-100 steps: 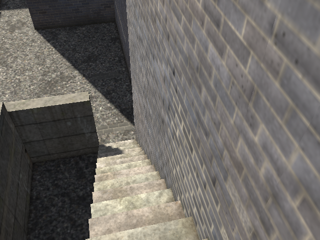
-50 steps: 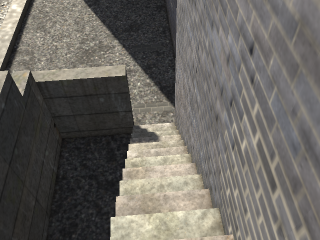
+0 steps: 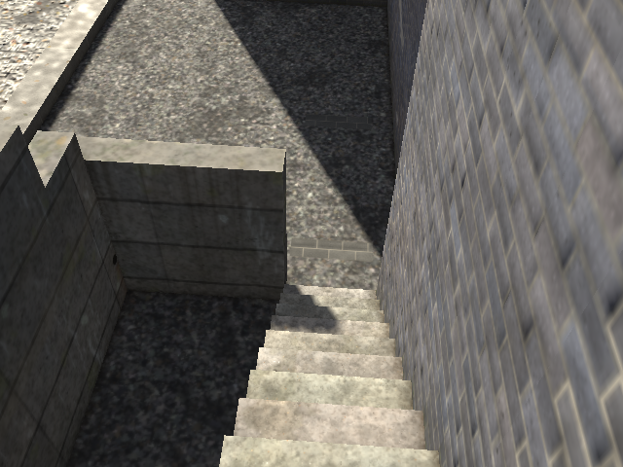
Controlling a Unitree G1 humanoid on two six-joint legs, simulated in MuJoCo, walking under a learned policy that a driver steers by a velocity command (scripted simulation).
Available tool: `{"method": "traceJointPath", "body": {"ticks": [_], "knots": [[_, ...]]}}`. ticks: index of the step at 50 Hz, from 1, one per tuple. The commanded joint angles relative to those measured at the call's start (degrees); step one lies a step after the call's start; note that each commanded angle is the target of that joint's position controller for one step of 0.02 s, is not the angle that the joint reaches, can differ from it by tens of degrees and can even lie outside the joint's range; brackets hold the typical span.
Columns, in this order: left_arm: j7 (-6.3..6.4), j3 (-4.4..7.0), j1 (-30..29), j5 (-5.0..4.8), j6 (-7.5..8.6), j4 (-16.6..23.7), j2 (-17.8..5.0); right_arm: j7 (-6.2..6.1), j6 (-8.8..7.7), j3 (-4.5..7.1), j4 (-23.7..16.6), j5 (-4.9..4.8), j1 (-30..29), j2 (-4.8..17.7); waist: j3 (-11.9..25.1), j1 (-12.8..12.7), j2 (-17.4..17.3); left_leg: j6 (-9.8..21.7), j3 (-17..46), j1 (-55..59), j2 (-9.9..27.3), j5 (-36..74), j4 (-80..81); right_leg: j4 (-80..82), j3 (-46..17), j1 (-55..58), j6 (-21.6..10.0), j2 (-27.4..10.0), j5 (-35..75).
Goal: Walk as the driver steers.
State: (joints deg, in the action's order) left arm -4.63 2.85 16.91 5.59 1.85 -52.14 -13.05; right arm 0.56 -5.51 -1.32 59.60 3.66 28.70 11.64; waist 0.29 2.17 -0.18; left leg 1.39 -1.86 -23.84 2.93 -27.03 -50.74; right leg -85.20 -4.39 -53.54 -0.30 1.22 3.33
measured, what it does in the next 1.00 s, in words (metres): goes down: right foot 0.21 m lower, then left foot 0.15 m higher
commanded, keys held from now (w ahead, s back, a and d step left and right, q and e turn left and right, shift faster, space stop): no key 0.90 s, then w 0.10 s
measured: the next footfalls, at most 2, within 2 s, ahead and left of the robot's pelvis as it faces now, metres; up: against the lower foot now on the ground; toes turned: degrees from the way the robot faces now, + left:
right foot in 0.26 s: +0.22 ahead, -0.19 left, -0.21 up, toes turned -3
left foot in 0.44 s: +0.21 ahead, +0.04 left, -0.05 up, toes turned +6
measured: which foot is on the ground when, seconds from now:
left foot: down 0.00-0.26, up 0.28-0.42, down 0.44-0.48, up 0.50-0.60, down 0.62-1.00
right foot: up 0.00-0.24, down 0.26-1.00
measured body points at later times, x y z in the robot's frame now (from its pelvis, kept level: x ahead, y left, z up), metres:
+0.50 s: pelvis +0.15 -0.11 -0.19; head +0.13 -0.11 +0.26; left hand +0.19 +0.11 -0.33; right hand +0.25 -0.32 -0.31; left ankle +0.21 +0.04 -0.75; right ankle +0.18 -0.19 -0.90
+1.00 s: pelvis +0.22 -0.06 -0.18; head +0.23 -0.06 +0.27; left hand +0.33 +0.16 -0.29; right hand +0.36 -0.30 -0.30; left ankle +0.23 +0.05 -0.90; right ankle +0.18 -0.19 -0.90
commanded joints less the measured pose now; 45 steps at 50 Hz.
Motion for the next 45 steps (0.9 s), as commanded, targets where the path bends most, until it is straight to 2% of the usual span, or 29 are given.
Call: {"method": "traceJointPath", "body": {"ticks": [1, 2, 3, 5, 6, 7, 8, 9, 10, 11, 12, 13, 14, 15, 16, 17, 18, 19, 21, 22, 24, 26, 29, 30, 31, 34, 37, 43, 45], "knots": [[4.81, 1.52, -6.1, -5.20, 0.31, 2.9, 1.2, -1.16, -0.57, 1.22, -0.3, -5.65, 1.6, 4.2, -1.7, -1.5, -2.0, 8.4, 20.5, 8.2, 11.7, 23.9, 11.4, 21.6, -4.6, -3.9, 1.0, -4.1, 8.7], [-2.58, -2.12, -1.0, 3.18, 1.03, 3.6, -1.6, -3.23, -2.74, 0.15, 4.9, 0.65, 14.5, 5.2, -7.0, 3.5, -9.3, 12.7, 21.2, 5.1, 13.2, 13.7, 5.9, 9.8, -4.0, -12.3, 0.1, -4.4, 10.3], [-3.93, -1.42, -0.1, 3.83, 1.41, 3.0, -2.1, -3.77, -3.40, 0.72, 5.4, -0.74, 15.4, 5.5, -4.9, 4.1, -11.2, 14.0, 24.8, 9.7, 14.8, 9.2, 6.3, 9.2, -6.0, -14.3, 0.3, -4.8, 7.1], [-5.37, -2.48, -3.3, 3.44, -0.26, 3.9, -2.4, -4.41, -3.09, -0.77, 1.5, 0.02, 5.6, 5.0, -6.1, 2.5, -2.0, 11.0, 19.2, -3.0, 10.2, -4.9, 1.4, 35.8, -1.3, -2.6, 1.4, -7.1, 25.6], [3.17, -0.35, -10.6, -8.43, 0.76, 4.3, 1.5, -2.84, -0.49, 1.44, -0.9, -5.30, -1.5, 6.5, 0.2, 0.0, 4.6, 6.2, 16.1, -7.7, 7.4, 3.0, 8.7, 48.4, 1.5, 24.8, 2.8, -4.8, 27.3], [4.89, -1.35, -7.6, -10.80, 0.13, 3.7, 1.3, -2.30, 1.67, 2.12, -1.5, -4.76, -2.1, 9.2, 1.1, 0.9, 0.1, 6.3, 14.0, -8.6, 6.8, 1.6, 7.1, 53.1, 1.8, 33.5, 3.4, -4.8, 23.9], [-2.06, -4.18, -1.7, 5.03, -0.45, 5.6, 1.6, -1.05, -0.06, 0.32, -1.9, 2.63, -7.4, 11.4, -9.8, -4.0, -12.4, 4.4, 14.2, -27.0, 10.9, -19.3, -2.2, 39.5, 2.5, 35.6, 1.4, -5.2, 21.9], [-4.09, -2.31, 11.3, 6.14, 0.41, 0.9, 0.0, -0.07, -1.20, 0.67, -3.8, 2.87, -10.3, 11.1, -7.6, -6.8, -4.8, 2.1, 7.4, -27.9, 8.7, -16.8, -8.7, 40.2, 7.3, 43.8, 2.1, -3.0, 22.4], [-3.84, -2.26, 10.7, 3.03, 1.30, 2.2, -1.2, -0.84, -1.39, 0.17, -4.4, -0.05, -9.5, 10.5, -7.7, -6.0, 1.2, -0.6, 6.9, -21.0, 6.1, -16.2, -14.2, 61.7, 4.7, 43.9, 3.3, -4.7, 17.0], [-3.34, -1.64, 15.3, 0.39, 2.40, 2.7, -2.0, -0.13, 0.01, -0.39, -3.5, -0.43, -7.2, 12.0, -5.5, -7.3, 1.8, -0.9, 5.9, -16.8, 3.0, -15.0, -23.2, 76.1, 9.0, 54.1, 3.2, -3.3, 20.1], [-1.65, 0.48, 20.1, -0.30, 3.06, 1.5, -6.4, 3.03, 1.91, -0.27, -3.4, 2.05, -5.5, 11.6, -1.3, -9.9, 8.1, -1.5, 4.2, -17.4, 0.2, -9.6, -36.6, 76.4, 11.0, 64.1, 1.2, -3.9, 17.7], [-1.04, 1.53, 23.3, 0.85, 3.35, 2.8, -11.3, 7.03, 2.98, -0.14, -1.4, 1.54, 5.2, 6.7, 5.3, -7.3, 16.7, -4.3, 5.1, -30.6, -2.9, -18.6, -57.1, 57.3, 3.3, 76.5, -2.7, -10.0, 36.3], [-1.68, 3.07, 25.4, 1.93, 3.16, 3.4, -19.7, 7.17, 1.65, 1.29, -5.3, -2.45, 10.9, 5.8, 17.1, -0.9, 18.8, -6.9, 3.2, -40.7, -4.9, -25.4, -78.4, 44.6, -9.1, 83.6, -6.0, -18.5, 61.3], [-4.67, 2.84, 23.7, 1.90, 3.18, 4.4, -18.8, 6.67, -0.70, -0.33, -12.2, -3.91, 5.7, 4.9, 20.2, -1.8, 11.8, -8.5, 5.9, -46.8, -3.8, -26.7, -80.3, 50.4, -21.5, 82.7, -12.6, -25.0, 42.1], [-6.32, 0.44, 11.9, -1.44, 4.10, 7.0, -13.4, 5.25, -1.68, -2.66, -17.0, -4.63, -4.7, 2.8, 11.5, -0.4, 3.2, -10.7, 6.8, -51.2, 1.2, -21.1, -72.7, 55.0, -25.6, 69.0, -14.4, -27.2, 13.2], [-6.04, -4.24, 7.3, -2.74, 5.71, 6.8, -2.7, 4.31, -1.55, -4.72, -20.0, -6.58, -15.0, -0.3, 3.8, -0.7, 0.6, -10.3, 7.4, -48.2, 4.0, -19.5, -66.3, 61.3, -18.6, 56.6, -4.1, -22.0, -4.3], [-6.33, -4.16, 6.1, -4.48, 6.14, 7.1, -4.0, 3.81, -2.12, -5.59, -19.2, -7.10, -7.8, -0.6, -1.9, 3.0, 6.2, -11.9, 9.6, -38.2, 5.9, -18.5, -60.7, 64.8, -19.8, 40.9, -6.6, -23.9, -1.6], [-4.54, -5.02, 2.1, -2.39, 6.49, 7.4, -1.4, 2.92, -1.82, -6.33, -17.6, -7.33, -4.5, -1.6, -8.0, 3.7, 4.3, -12.5, 12.2, -35.0, 8.0, -6.7, -52.7, 67.2, -14.0, 29.0, -9.5, -21.4, -13.2], [-2.18, -5.55, 1.9, -3.59, 7.19, 7.7, -2.5, 3.88, 0.26, -5.07, -18.0, -5.61, -3.0, -1.8, -8.5, 1.5, 6.6, -14.9, 7.2, -28.0, 4.5, -3.7, -49.1, 68.4, -9.7, 16.2, -8.0, -14.5, -38.1], [-1.73, -4.75, 1.3, -3.37, 8.58, 8.9, -4.2, 4.29, 0.63, -2.60, -13.6, -3.62, 3.4, 2.6, -7.2, 1.0, -0.2, -13.1, 6.9, -21.4, 5.6, 13.4, -34.3, 65.9, -3.0, 12.9, -7.5, -11.2, -37.5], [-0.73, -5.32, -2.2, -3.14, 9.03, 9.4, -3.7, 5.85, 0.85, -1.41, -15.0, -3.87, -3.2, 3.0, -8.5, 0.0, -3.2, -11.9, 4.5, -19.4, 5.4, 21.3, -25.4, 63.7, 1.1, 13.7, -3.9, -8.0, -34.7], [-1.81, -7.08, 4.1, -4.85, 9.25, 4.6, 2.0, 5.04, 0.18, -2.02, -16.4, -3.19, -7.4, 1.4, -5.1, -2.1, -1.8, -10.7, 5.2, -19.8, 6.3, 17.8, -16.7, 60.2, -3.0, 24.3, -3.1, -9.5, -26.4], [-4.04, -5.50, 4.0, -5.93, 7.72, 3.5, -1.1, 5.39, 0.23, -1.23, -15.9, -3.45, -7.8, 3.1, -0.2, -1.4, 2.2, -13.4, 3.6, -5.8, 5.1, 16.8, -3.8, 59.1, -7.7, 27.2, -0.5, -11.5, -18.9], [-4.51, -4.94, 2.8, -4.68, 7.20, 3.5, -2.4, 5.29, -0.35, -1.62, -16.0, -2.78, -7.8, 2.3, 1.1, -0.9, 3.3, -13.4, 5.8, -3.8, 5.9, 18.5, -7.0, 56.4, -8.4, 28.4, -1.1, -12.3, -18.4], [-5.38, -5.56, 1.1, -8.03, 6.75, 5.5, 0.1, 4.93, -0.77, -1.69, -17.1, -2.98, -9.6, 2.4, 0.9, 0.0, -0.8, -12.9, 5.7, -4.5, 6.5, 17.7, 8.0, 56.1, -8.7, 33.1, 0.7, -11.1, -17.8], [-3.09, -3.69, 5.1, -5.49, 5.94, 6.1, -3.2, 4.40, -0.52, -0.37, -17.1, -2.33, -16.7, 8.2, 1.6, -3.2, -2.0, -5.8, 5.5, 5.9, 4.1, 19.9, 11.5, 55.8, -2.6, 29.7, 0.4, -8.5, -11.9], [-1.95, -3.57, 2.7, -4.99, 5.76, 7.1, -3.9, 4.87, -0.38, -0.09, -16.1, -3.26, -18.3, 8.4, -1.6, -2.8, -0.1, -2.9, 5.9, 3.3, 2.7, 19.7, 14.3, 55.1, 3.6, 32.0, 1.1, -5.7, -13.3], [-1.35, -3.39, 1.4, -3.44, 4.39, 11.8, -4.5, 5.13, -0.37, 0.01, -15.1, -2.55, -20.2, 8.2, 4.4, -2.0, -1.1, -1.0, 5.2, 10.4, 1.5, 30.6, 15.1, 53.7, 4.3, 36.0, 2.1, -5.9, -5.1], [-2.32, -3.42, 2.4, -3.85, 3.84, 13.2, -3.0, 4.36, -1.17, -0.39, -12.0, -4.06, -15.0, 8.2, 3.8, -2.5, -0.3, -1.3, 5.7, 10.4, 3.1, 32.2, 15.5, 54.8, 3.8, 38.2, 1.3, -6.0, -6.3]]}}
Keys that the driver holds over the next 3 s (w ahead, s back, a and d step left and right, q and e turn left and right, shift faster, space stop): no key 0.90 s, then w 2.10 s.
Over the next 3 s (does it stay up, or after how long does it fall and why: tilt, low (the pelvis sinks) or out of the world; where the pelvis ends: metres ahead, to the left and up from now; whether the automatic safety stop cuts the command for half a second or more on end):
stays up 0.98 -0.15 -0.87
